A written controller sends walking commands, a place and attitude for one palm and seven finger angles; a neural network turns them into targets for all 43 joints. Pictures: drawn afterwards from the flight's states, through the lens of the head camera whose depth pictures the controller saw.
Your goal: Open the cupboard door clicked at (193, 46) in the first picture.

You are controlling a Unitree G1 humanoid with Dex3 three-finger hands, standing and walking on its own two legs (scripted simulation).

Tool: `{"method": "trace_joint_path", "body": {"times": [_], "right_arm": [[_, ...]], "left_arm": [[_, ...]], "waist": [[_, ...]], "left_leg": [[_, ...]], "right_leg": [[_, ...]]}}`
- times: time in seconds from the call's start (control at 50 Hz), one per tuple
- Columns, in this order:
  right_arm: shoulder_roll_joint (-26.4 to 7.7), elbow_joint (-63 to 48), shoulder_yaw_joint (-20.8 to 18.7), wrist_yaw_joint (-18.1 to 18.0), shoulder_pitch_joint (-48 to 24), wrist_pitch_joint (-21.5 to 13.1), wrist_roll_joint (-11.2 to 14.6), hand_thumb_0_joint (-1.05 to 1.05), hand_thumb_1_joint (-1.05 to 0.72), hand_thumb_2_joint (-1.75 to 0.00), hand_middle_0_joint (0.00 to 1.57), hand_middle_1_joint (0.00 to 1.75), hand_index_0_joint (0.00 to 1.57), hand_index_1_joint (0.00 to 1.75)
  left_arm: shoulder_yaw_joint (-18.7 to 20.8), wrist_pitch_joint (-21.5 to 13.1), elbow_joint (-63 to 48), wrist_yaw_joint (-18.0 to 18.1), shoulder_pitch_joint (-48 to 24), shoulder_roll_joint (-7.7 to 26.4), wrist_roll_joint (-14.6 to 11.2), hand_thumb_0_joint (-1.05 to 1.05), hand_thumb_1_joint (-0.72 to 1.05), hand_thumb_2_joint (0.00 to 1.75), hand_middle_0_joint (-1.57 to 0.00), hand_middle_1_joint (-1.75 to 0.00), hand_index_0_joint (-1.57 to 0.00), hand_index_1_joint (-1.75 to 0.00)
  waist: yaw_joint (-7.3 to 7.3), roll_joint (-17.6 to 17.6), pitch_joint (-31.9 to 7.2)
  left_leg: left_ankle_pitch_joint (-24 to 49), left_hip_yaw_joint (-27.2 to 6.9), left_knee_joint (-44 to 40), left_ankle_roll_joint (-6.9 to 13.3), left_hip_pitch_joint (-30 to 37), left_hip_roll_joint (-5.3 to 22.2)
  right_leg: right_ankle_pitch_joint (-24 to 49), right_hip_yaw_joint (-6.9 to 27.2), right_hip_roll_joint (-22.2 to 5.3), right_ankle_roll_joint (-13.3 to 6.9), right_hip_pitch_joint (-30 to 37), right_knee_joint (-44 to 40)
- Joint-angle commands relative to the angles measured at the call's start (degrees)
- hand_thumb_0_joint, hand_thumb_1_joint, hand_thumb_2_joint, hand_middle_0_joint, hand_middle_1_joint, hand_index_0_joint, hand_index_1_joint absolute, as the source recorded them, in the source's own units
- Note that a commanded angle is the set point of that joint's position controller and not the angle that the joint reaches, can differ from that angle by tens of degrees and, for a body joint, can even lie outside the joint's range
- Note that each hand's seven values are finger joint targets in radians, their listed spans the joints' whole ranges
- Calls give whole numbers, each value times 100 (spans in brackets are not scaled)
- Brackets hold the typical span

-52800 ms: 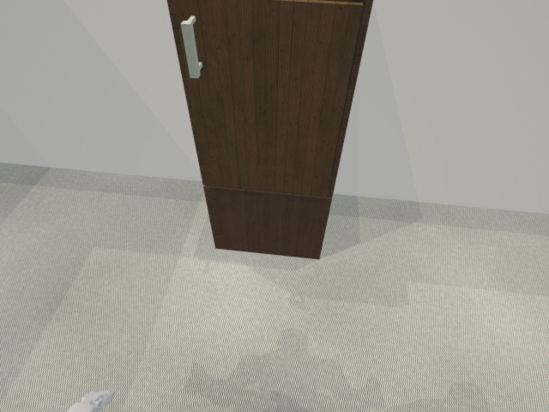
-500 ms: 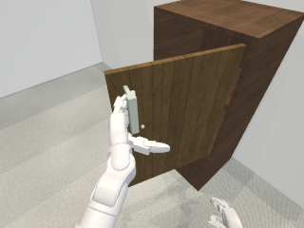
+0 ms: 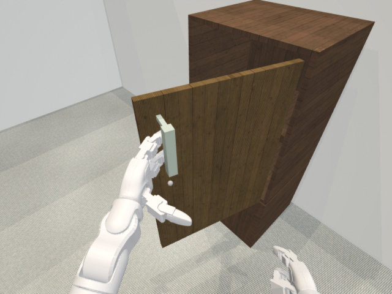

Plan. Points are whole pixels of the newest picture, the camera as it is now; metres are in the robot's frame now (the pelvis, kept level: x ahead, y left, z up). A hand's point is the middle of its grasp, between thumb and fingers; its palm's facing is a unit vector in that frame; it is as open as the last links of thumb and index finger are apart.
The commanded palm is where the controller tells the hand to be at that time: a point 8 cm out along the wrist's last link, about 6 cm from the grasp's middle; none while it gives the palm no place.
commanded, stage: slide the hand sideways off the handle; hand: left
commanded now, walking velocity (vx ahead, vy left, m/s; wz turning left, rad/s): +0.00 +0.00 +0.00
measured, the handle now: (166, 146) +0.37 +0.10 +0.15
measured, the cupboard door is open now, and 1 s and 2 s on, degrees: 74 74 74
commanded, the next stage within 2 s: draw the hand back to the body in 0.64 s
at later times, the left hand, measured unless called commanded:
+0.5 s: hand (135, 198) +0.24 +0.13 +0.14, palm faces +0.02 -1.00 -0.08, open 16.3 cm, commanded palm +0.20 +0.19 +0.14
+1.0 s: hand (113, 203) +0.22 +0.16 +0.14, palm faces -0.02 -1.00 -0.08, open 16.3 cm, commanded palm +0.19 +0.22 +0.15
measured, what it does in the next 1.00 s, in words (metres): stands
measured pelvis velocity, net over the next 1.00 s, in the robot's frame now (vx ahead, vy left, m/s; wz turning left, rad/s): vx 0.01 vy -0.03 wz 0.02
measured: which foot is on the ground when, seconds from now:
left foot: down 0.00-1.00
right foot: down 0.00-1.00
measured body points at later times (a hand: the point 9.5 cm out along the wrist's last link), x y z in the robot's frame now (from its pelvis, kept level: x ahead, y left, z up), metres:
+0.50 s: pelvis +0.03 -0.04 +0.00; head -0.01 -0.07 +0.45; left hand +0.23 +0.18 +0.14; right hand +0.23 -0.26 -0.07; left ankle +0.03 +0.08 -0.74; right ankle +0.00 -0.10 -0.74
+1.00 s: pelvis +0.01 -0.03 +0.00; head -0.02 -0.05 +0.45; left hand +0.22 +0.22 +0.15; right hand +0.20 -0.26 -0.07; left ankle +0.03 +0.08 -0.74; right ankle +0.00 -0.10 -0.74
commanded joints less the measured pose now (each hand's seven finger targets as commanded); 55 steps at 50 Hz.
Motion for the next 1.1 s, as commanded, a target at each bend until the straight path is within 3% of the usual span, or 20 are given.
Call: {"method": "trace_joint_path", "body": {"times": [0.0, 0.08, 0.16, 0.28, 0.34, 0.4, 0.48, 0.5, 0.52, 0.58, 0.62, 0.68, 0.76, 0.78, 0.84, 0.88, 0.9, 0.98, 1.02, 1.08], "right_arm": [[-581, -1075, -192, -131, -1179, -312, 31, 0, -90, -90, 20, 30, 20, 30], [-606, -1053, -217, -175, -1087, -457, 47, 0, -90, -90, 20, 30, 20, 30], [-664, -1047, -247, -203, -934, -637, 55, 0, -90, -90, 20, 30, 20, 30], [-738, -969, -277, -290, -781, -812, 65, 0, -90, -90, 20, 30, 20, 30], [-745, -1010, -294, -325, -772, -952, 69, 0, -90, -90, 20, 30, 20, 30], [-778, -983, -297, -330, -693, -1133, 74, 0, -90, -90, 20, 30, 20, 30], [-860, -898, -352, -343, -525, -1329, 98, 0, -90, -90, 20, 30, 20, 30], [-867, -884, -354, -349, -535, -1364, 110, 0, -90, -90, 20, 30, 20, 30], [-883, -883, -354, -354, -519, -1416, 113, 0, -90, -90, 20, 30, 20, 30], [-964, -814, -405, -374, -482, -1516, 140, 0, -90, -90, 20, 30, 20, 30], [-941, -866, -403, -387, -534, -1596, 143, 0, -90, -90, 20, 30, 20, 30], [-980, -784, -418, -423, -531, -1740, 162, 0, -90, -90, 20, 30, 20, 30], [-952, -741, -405, -491, -554, -1973, 166, 0, -90, -90, 20, 30, 20, 30], [-972, -694, -420, -498, -535, -2026, 168, 0, -90, -90, 20, 30, 20, 30], [-949, -715, -398, -497, -545, -2130, 168, 0, -90, -90, 20, 30, 20, 30], [-1001, -686, -421, -472, -536, -2157, 173, 0, -90, -90, 20, 30, 20, 30], [-968, -717, -395, -465, -578, -2155, 181, 0, -90, -90, 20, 30, 20, 30], [-1012, -759, -402, -457, -627, -2213, 199, 0, -90, -90, 20, 30, 20, 30], [-976, -800, -376, -467, -641, -2245, 203, 0, -90, -90, 20, 30, 20, 30], [-1007, -780, -375, -457, -577, -2322, 186, 0, -90, -90, 20, 30, 20, 30]], "left_arm": [[636, -359, -1711, -76, -1214, 406, -158, 0, -50, 30, -15, -30, -15, -30], [851, -466, -2054, -261, -703, 579, -306, 0, -50, 30, -15, -30, -15, -30], [799, -540, -2284, -563, -332, 599, -390, 0, -50, 30, -15, -30, -15, -30], [1673, -565, -2162, -952, 476, 1296, -626, 0, -50, 30, -15, -30, -15, -30], [1855, -672, -2333, -1101, 565, 1334, -784, 0, -50, 30, -15, -30, -15, -30], [2139, -854, -2455, -1244, 679, 1534, -935, 0, -50, 30, -15, -30, -15, -30], [2436, -1036, -2230, -1539, 1165, 1716, -1115, 0, -50, 30, -15, -30, -15, -30], [2408, -1052, -2210, -1622, 1109, 1679, -1139, 0, -50, 30, -15, -30, -15, -30], [2413, -1064, -2134, -1691, 1186, 1643, -1188, 0, -50, 30, -15, -30, -15, -30], [2817, -1069, -1861, -1834, 1380, 1973, -1279, 0, -50, 30, -15, -30, -15, -30], [2747, -1104, -1953, -1894, 1326, 1841, -1326, 0, -50, 30, -15, -30, -15, -30], [2821, -1225, -1983, -1900, 960, 1993, -1370, 0, -50, 30, -15, -30, -15, -30], [2714, -1428, -2016, -1877, 563, 1941, -1362, 0, -50, 30, -15, -30, -15, -30], [2882, -1449, -1938, -1838, 678, 2146, -1338, 0, -50, 30, -15, -30, -15, -30], [2786, -1442, -1898, -1878, 927, 1992, -1333, 0, -50, 30, -15, -30, -15, -30], [3025, -1352, -1709, -1903, 1207, 2201, -1342, 0, -50, 30, -15, -30, -15, -30], [2818, -1301, -1781, -1961, 1156, 1980, -1355, 0, -50, 30, -15, -30, -15, -30], [2975, -1100, -1905, -1939, 1302, 2094, -1420, 0, -50, 30, -15, -30, -15, -30], [2845, -1062, -2120, -1916, 1143, 1950, -1409, 0, -50, 30, -15, -30, -15, -30], [2756, -1103, -2451, -1818, 1130, 1980, -1323, 0, -50, 30, -15, -30, -15, -30]], "waist": [[131, -116, -699], [102, -60, -758], [16, -44, -738], [83, -183, -596], [82, -209, -630], [97, 41, -727], [84, -181, -682], [58, -83, -638], [60, -223, -571], [95, -376, -457], [98, -347, -476], [51, -299, -410], [44, 99, -483], [80, 32, -453], [129, 9, -588], [203, -238, -600], [183, -120, -582], [228, -207, -479], [205, 108, -408], [185, 161, -461]], "left_leg": [[311, -595, -665, -249, 453, 321], [661, -521, -551, -217, 598, 316], [872, -470, -444, -159, 625, 270], [1050, -367, -298, -112, 427, 192], [1070, -349, -231, -94, 421, 166], [1164, -354, -150, -104, 432, 140], [1222, -341, 21, -111, 311, 151], [1159, -328, 14, -111, 269, 142], [1117, -361, 36, -107, 219, 143], [969, -368, 164, -109, 44, 165], [888, -384, 190, -102, 11, 145], [736, -413, 267, -110, -10, 157], [515, -460, 241, -117, 28, 121], [501, -462, 277, -127, 8, 146], [602, -483, 184, -117, 25, 136], [684, -492, 188, -121, -58, 172], [669, -472, 111, -109, -22, 153], [687, -490, 53, -106, 15, 188], [654, -490, -52, -101, 127, 172], [649, -573, -173, -106, 269, 209]], "right_leg": [[302, -22, 82, -141, -289, -646], [638, 13, 99, -115, -235, -709], [1052, 42, 80, -56, -246, -714], [1595, 159, 6, 13, -84, -783], [1809, 228, -32, 92, -70, -787], [2175, 317, -101, 152, 14, -738], [2705, 419, -166, 329, 16, -673], [2643, 428, -175, 346, -29, -672], [2608, 445, -182, 385, -67, -670], [2430, 626, -252, 513, -157, -712], [2285, 681, -284, 557, -192, -714], [1791, 742, -302, 541, -372, -794], [973, 757, -312, 416, -471, -912], [934, 786, -340, 413, -486, -930], [1140, 656, -295, 382, -373, -816], [1353, 642, -301, 412, -289, -746], [1239, 535, -252, 361, -342, -736], [1050, 410, -167, 291, -434, -743], [842, 257, -88, 196, -541, -741], [739, 38, 12, 87, -596, -669]]}}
